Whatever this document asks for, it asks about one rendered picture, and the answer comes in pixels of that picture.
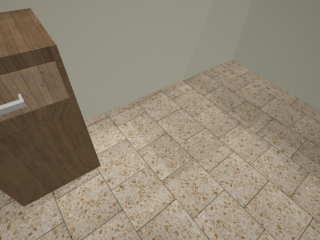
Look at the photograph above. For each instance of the cabinet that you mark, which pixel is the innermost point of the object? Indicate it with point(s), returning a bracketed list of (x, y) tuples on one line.
[(49, 147)]

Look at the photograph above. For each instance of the handle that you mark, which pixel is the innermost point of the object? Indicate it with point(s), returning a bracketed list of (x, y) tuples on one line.
[(12, 106)]

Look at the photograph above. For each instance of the drawer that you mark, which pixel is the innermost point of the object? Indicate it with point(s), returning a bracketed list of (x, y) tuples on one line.
[(39, 86)]

